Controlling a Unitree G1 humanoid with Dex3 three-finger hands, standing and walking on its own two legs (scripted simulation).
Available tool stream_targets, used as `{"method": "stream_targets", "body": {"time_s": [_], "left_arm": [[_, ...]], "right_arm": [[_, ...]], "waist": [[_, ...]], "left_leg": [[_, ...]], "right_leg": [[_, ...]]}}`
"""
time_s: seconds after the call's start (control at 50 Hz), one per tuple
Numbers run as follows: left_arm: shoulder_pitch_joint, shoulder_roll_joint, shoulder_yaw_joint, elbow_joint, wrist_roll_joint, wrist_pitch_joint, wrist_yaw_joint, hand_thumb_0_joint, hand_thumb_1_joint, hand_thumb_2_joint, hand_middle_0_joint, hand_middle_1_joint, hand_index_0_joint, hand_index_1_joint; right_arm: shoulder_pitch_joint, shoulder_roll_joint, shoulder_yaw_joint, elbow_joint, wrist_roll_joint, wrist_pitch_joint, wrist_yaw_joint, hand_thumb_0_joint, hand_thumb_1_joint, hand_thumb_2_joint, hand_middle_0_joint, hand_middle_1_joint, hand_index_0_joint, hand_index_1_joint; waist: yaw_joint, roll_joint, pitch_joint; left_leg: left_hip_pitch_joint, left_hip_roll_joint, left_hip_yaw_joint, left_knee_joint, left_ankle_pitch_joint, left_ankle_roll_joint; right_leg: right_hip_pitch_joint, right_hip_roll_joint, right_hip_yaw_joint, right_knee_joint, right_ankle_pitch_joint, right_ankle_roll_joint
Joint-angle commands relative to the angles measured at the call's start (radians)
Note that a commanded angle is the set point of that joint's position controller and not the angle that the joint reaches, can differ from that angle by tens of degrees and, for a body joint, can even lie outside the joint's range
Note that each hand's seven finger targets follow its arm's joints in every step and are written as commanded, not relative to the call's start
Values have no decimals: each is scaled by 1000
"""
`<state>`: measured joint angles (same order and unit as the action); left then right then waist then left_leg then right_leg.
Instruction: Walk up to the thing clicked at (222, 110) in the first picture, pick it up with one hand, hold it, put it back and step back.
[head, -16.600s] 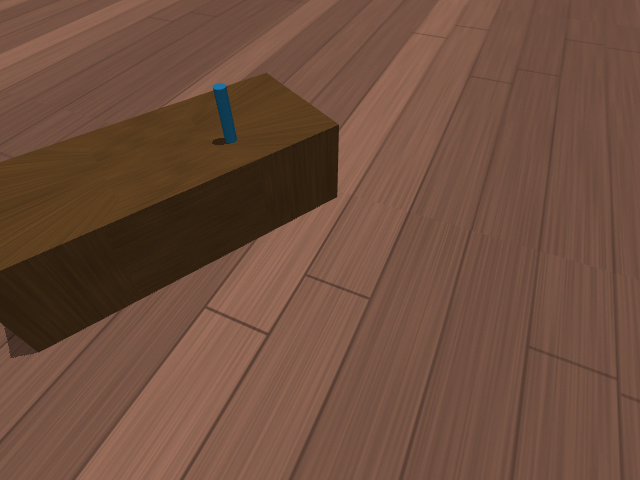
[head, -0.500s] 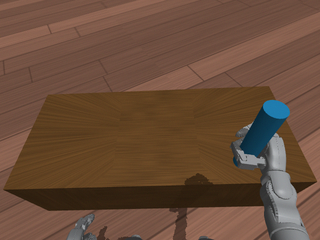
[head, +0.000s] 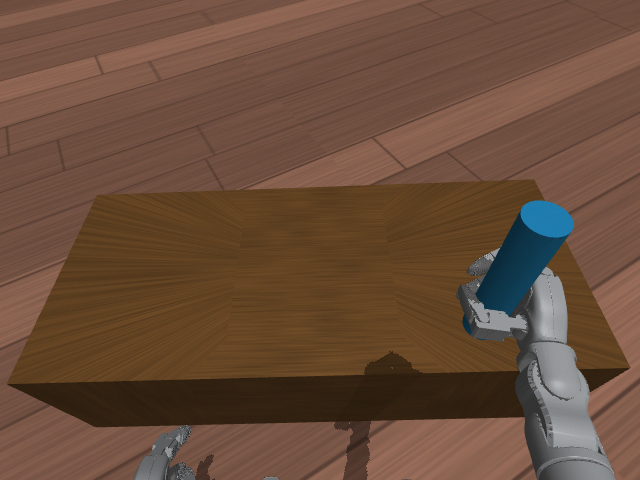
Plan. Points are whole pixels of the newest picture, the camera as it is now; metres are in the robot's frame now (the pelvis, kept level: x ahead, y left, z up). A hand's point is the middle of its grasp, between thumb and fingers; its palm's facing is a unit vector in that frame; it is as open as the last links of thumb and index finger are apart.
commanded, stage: hold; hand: right
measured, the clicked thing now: (506, 281) +0.33 -0.19 +0.08
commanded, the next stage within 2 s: crouch in 1.84 s
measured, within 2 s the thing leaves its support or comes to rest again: neither
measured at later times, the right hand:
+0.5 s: hand (486, 292) +0.33 -0.17 +0.05, palm faces +0.11 +0.99 +0.00, open 6.0 cm
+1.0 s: hand (482, 297) +0.33 -0.17 +0.05, palm faces +0.11 +0.99 +0.00, open 6.0 cm
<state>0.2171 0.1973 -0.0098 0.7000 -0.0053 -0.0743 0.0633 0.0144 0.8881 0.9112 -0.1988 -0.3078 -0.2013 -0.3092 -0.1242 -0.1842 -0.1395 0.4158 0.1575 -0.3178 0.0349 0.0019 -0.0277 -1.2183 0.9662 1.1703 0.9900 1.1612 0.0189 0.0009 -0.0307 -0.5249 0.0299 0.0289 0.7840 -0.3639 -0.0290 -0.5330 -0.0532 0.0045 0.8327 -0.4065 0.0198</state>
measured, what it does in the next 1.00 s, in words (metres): stands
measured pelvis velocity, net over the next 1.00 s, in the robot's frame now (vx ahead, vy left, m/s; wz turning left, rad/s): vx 0.00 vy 0.00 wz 0.00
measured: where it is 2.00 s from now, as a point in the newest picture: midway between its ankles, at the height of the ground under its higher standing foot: outside the picture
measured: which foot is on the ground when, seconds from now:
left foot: down 0.00-1.00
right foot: down 0.00-1.00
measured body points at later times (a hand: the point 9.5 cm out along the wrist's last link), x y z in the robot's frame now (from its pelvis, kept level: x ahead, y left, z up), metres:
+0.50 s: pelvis +0.00 +0.00 +0.00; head +0.04 -0.01 +0.45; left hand +0.13 +0.24 -0.10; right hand +0.32 -0.23 +0.05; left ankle +0.02 +0.14 -0.70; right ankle +0.01 -0.13 -0.70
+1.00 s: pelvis +0.00 +0.00 +0.00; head +0.03 -0.01 +0.45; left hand +0.12 +0.24 -0.11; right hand +0.32 -0.22 +0.05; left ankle +0.02 +0.14 -0.70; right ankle +0.01 -0.13 -0.70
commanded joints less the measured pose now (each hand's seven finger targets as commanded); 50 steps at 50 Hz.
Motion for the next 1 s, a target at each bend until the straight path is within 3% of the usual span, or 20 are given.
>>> {"method": "stream_targets", "body": {"time_s": [0.0, 0.1, 0.12, 0.22, 0.26, 0.28, 0.32, 0.4, 0.5, 0.52, 0.54, 0.6, 0.62, 0.68, 0.78, 0.8, 0.84, 0.86, 0.94, 0.98], "left_arm": [[-34, 141, 58, -119, 0, -47, 12, 0, 887, 910, -198, -304, -197, -306], [-20, 129, 50, -112, 0, -49, 10, 0, 881, 911, -199, -305, -197, -308], [-18, 142, 61, -107, 1, -47, 11, 0, 881, 909, -200, -306, -198, -307], [-25, 122, 44, -116, -1, -45, 15, 0, 886, 907, -199, -305, -199, -305], [-25, 129, 46, -121, -2, -46, 14, 0, 882, 908, -200, -306, -200, -306], [-16, 129, 48, -114, -1, -43, 14, 0, 884, 905, -198, -305, -198, -305], [-22, 132, 48, -112, -2, -43, 14, 0, 888, 904, -199, -306, -200, -305], [-19, 128, 48, -115, 0, -41, 10, 0, 885, 904, -202, -307, -202, -306], [-18, 131, 51, -112, 2, -42, 9, 0, 888, 902, -201, -306, -201, -305], [-19, 131, 52, -112, 1, -44, 9, 0, 887, 907, -199, -306, -199, -306], [-26, 125, 45, -114, 0, -45, 8, 0, 887, 907, -200, -305, -200, -305], [-19, 132, 51, -119, 0, -45, 10, 0, 883, 907, -200, -304, -199, -305], [-21, 127, 48, -116, 2, -45, 9, 0, 890, 903, -199, -306, -201, -305], [-18, 135, 50, -111, 1, -42, 9, 0, 886, 904, -199, -305, -200, -305], [-20, 141, 58, -108, 4, -48, 12, 0, 895, 904, -200, -306, -201, -304], [-25, 123, 43, -112, 2, -47, 10, 0, 898, 902, -199, -306, -202, -303], [-12, 134, 55, -101, 4, -48, 11, 0, 889, 905, -199, -304, -199, -303], [-15, 126, 50, -104, 5, -48, 10, 0, 891, 904, -199, -305, -200, -304], [-24, 145, 60, -111, 3, -47, 10, 0, 895, 903, -196, -303, -198, -302], [-35, 119, 39, -113, 2, -47, 7, 0, 897, 901, -198, -305, -201, -302]], "right_arm": [[-343, -146, -61, -314, 26, -110, 1, 0, -583, -1346, 1391, 1445, 1403, 1445], [-347, -107, -24, -321, 33, -112, 8, 0, -576, -1356, 1396, 1455, 1409, 1455], [-346, -136, -54, -301, 28, -109, 4, 0, -571, -1363, 1402, 1464, 1417, 1464], [-354, -159, -79, -303, 29, -117, 3, 0, -587, -1357, 1402, 1458, 1416, 1458], [-359, -138, -47, -345, 30, -115, 12, 0, -580, -1371, 1409, 1472, 1424, 1471], [-336, -134, -56, -284, 27, -107, 13, 0, -570, -1367, 1402, 1468, 1418, 1468], [-400, -138, -48, -317, 34, -112, 19, 0, -590, -1364, 1402, 1462, 1416, 1462], [-341, -122, -43, -279, 31, -105, 22, 0, -580, -1371, 1409, 1471, 1424, 1471], [-399, -130, -41, -323, 32, -114, 20, 0, -587, -1362, 1396, 1458, 1411, 1458], [-358, -134, -64, -282, 29, -105, 13, 0, -576, -1355, 1390, 1452, 1405, 1452], [-356, -129, -52, -283, 28, -107, 11, 0, -583, -1366, 1398, 1462, 1414, 1462], [-373, -157, -76, -324, 27, -115, 5, 0, -559, -1371, 1394, 1467, 1412, 1467], [-355, -128, -49, -299, 26, -112, 8, 0, -573, -1381, 1405, 1477, 1423, 1477], [-389, -132, -50, -261, 24, -115, 10, 0, -563, -1372, 1391, 1465, 1410, 1465], [-354, -116, -31, -272, 20, -113, 11, 0, -564, -1374, 1397, 1469, 1415, 1469], [-399, -109, -21, -296, 27, -121, 13, 0, -562, -1363, 1385, 1456, 1403, 1456], [-376, -140, -60, -266, 22, -121, 7, 0, -557, -1368, 1385, 1460, 1405, 1460], [-373, -122, -43, -271, 22, -122, 8, 0, -561, -1370, 1395, 1467, 1413, 1466], [-400, -154, -73, -291, 25, -128, 3, 0, -577, -1363, 1394, 1460, 1411, 1460], [-396, -119, -39, -287, 26, -126, 2, 0, -596, -1374, 1404, 1469, 1420, 1469]], "waist": [[-1, -45, -301], [13, -54, -308], [7, -59, -314], [-6, -35, -309], [0, -52, -340], [8, -53, -329], [11, -59, -303], [2, -54, -304], [6, -75, -326], [1, -40, -303], [-5, -32, -274], [-10, -39, -328], [0, -50, -322], [15, -45, -296], [6, -57, -315], [12, -47, -308], [3, -41, -319], [3, -45, -316], [-1, -49, -317], [4, -52, -275]], "left_leg": [[128, -32, 10, -109, 207, 29], [125, -33, 14, -90, 281, 32], [124, -33, 12, -93, 270, 32], [175, -26, 4, -105, 284, 27], [172, -29, 6, -99, 309, 30], [158, -30, 10, -94, 325, 31], [139, -32, 11, -98, 285, 32], [152, -32, 14, -106, 277, 32], [143, -33, 13, -107, 265, 33], [146, -34, 15, -111, 257, 33], [143, -35, 16, -109, 248, 33], [177, -31, 9, -114, 268, 31], [157, -30, 8, -109, 276, 32], [127, -34, 9, -107, 259, 33], [145, -30, 10, -110, 256, 32], [138, -32, 10, -111, 259, 30], [150, -30, 10, -103, 277, 31], [149, -30, 11, -101, 279, 31], [143, -31, 7, -116, 221, 30], [131, -35, 13, -118, 204, 33]], "right_leg": [[145, 33, -9, -137, 198, -20], [157, 28, -6, -126, 289, -13], [158, 29, -5, -125, 276, -15], [140, 37, -12, -127, 272, -22], [179, 33, -10, -128, 308, -17], [176, 32, -9, -125, 334, -15], [164, 29, -6, -136, 294, -14], [163, 31, -7, -141, 286, -15], [175, 31, -6, -143, 270, -14], [161, 30, -6, -147, 262, -16], [146, 29, -5, -151, 255, -15], [166, 34, -10, -144, 264, -19], [169, 33, -11, -140, 277, -17], [160, 29, -6, -141, 262, -16], [170, 33, -9, -142, 250, -16], [165, 33, -9, -142, 252, -17], [152, 33, -8, -135, 274, -17], [155, 33, -8, -134, 278, -17], [150, 34, -8, -146, 210, -21], [142, 32, -6, -158, 198, -16]]}}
